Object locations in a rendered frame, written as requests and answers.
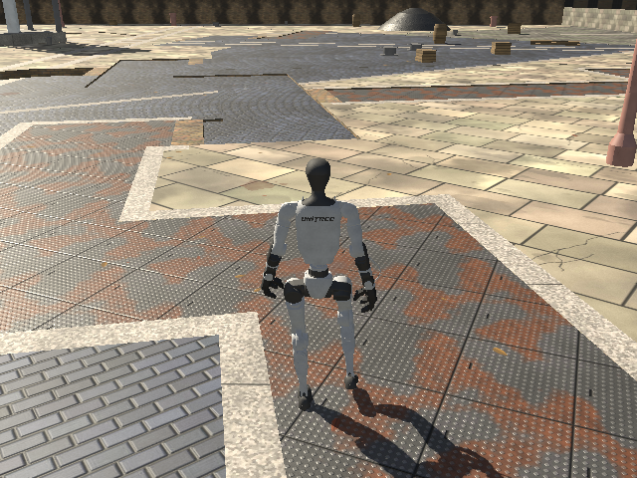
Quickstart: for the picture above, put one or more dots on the right robot forearm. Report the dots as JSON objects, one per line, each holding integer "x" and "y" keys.
{"x": 364, "y": 270}

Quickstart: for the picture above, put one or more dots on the left robot forearm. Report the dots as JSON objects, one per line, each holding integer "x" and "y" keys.
{"x": 272, "y": 264}

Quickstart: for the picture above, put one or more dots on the left robot hand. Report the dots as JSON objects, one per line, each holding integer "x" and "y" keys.
{"x": 274, "y": 284}

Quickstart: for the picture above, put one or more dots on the robot right upper arm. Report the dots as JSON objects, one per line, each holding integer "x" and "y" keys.
{"x": 349, "y": 211}

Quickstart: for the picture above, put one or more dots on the humanoid robot torso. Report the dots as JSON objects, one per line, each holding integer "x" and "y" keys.
{"x": 318, "y": 231}

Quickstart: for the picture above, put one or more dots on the right robot hand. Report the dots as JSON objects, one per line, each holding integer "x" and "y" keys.
{"x": 370, "y": 298}

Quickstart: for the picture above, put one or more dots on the left robot foot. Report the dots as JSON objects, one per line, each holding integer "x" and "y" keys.
{"x": 304, "y": 401}

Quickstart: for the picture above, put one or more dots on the robot left upper arm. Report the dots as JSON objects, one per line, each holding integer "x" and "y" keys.
{"x": 286, "y": 212}

